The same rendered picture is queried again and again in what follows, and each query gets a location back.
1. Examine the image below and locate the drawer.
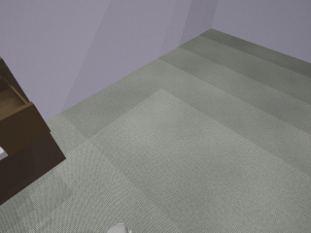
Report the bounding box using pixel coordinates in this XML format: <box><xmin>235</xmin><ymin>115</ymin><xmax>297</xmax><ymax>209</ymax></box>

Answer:
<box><xmin>0</xmin><ymin>77</ymin><xmax>51</xmax><ymax>162</ymax></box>

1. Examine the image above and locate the cabinet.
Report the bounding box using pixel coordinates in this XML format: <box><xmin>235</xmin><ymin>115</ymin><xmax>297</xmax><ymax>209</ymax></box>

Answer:
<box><xmin>0</xmin><ymin>57</ymin><xmax>66</xmax><ymax>206</ymax></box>

